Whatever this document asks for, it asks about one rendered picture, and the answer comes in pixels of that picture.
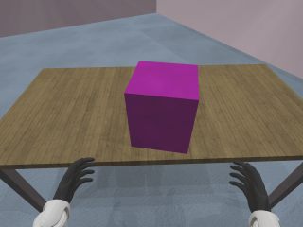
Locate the robot left hand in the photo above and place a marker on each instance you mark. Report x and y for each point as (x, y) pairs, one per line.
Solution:
(71, 180)

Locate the robot right hand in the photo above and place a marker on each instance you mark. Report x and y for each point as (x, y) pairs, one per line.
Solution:
(253, 187)

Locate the left robot forearm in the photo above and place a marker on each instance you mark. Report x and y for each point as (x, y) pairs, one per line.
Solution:
(55, 213)

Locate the right robot forearm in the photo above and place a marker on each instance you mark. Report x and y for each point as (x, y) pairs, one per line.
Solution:
(262, 218)

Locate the table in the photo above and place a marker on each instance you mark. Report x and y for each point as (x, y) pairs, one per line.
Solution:
(246, 112)

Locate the carton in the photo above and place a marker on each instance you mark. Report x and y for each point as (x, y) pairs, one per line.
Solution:
(161, 103)

